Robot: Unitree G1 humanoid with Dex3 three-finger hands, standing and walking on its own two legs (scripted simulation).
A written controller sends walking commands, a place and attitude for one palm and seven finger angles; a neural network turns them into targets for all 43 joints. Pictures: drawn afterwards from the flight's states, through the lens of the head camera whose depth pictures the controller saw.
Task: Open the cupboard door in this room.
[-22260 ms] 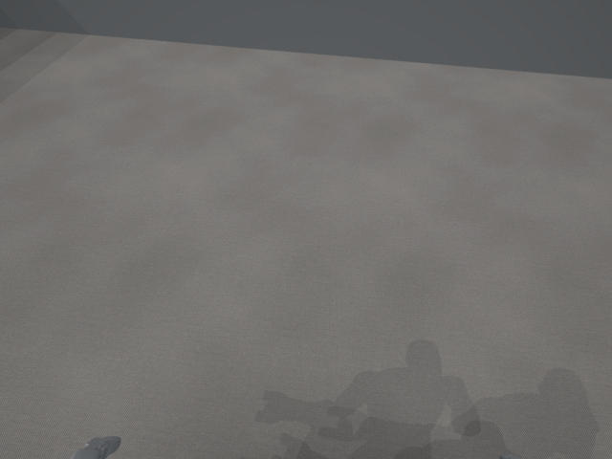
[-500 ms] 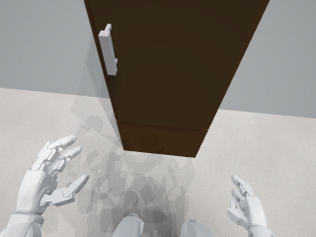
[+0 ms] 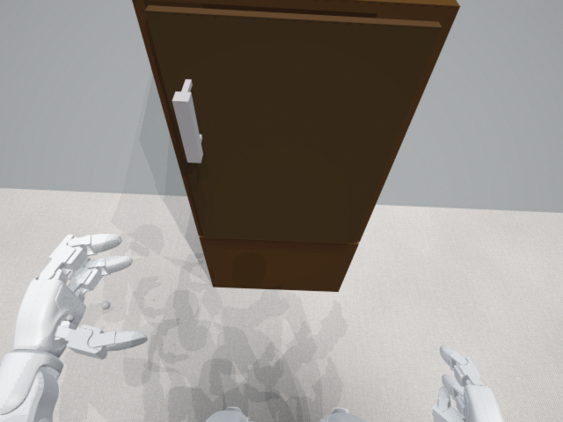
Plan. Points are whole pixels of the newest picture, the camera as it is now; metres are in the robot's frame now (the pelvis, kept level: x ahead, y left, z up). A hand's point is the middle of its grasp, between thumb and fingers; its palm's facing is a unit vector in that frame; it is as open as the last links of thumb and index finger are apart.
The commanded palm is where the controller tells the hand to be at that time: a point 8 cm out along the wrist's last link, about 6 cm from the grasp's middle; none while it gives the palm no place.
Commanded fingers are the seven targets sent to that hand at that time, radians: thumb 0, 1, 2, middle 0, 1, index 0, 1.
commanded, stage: raise the hand with hooked fingers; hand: left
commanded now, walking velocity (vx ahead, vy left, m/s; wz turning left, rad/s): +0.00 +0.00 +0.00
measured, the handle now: (191, 122) +0.57 +0.20 +0.08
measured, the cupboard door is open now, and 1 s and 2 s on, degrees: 0 0 0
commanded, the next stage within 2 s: move the hooked fingers beside the handle in 0.98 s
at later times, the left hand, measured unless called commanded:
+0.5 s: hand (73, 242) +0.30 +0.28 +0.11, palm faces +0.07 -1.00 -0.04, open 13.9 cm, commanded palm +0.27 +0.32 +0.10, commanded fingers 0.00 -0.50 0.30 -0.30 -1.20 -0.30 -1.20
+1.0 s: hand (88, 242) +0.30 +0.26 +0.11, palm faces +0.07 -1.00 -0.03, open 14.0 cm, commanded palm +0.27 +0.31 +0.10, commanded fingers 0.00 -0.50 0.30 -0.30 -1.20 -0.30 -1.20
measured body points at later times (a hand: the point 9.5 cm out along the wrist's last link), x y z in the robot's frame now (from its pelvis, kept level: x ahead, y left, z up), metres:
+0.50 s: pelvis +0.01 +0.00 +0.02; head +0.05 +0.01 +0.47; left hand +0.29 +0.33 +0.11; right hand +0.17 -0.24 -0.06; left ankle +0.00 +0.09 -0.69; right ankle +0.04 -0.11 -0.69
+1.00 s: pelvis +0.01 -0.01 +0.02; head +0.04 -0.01 +0.47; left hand +0.29 +0.32 +0.11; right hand +0.16 -0.26 -0.06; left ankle +0.00 +0.09 -0.69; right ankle +0.04 -0.11 -0.69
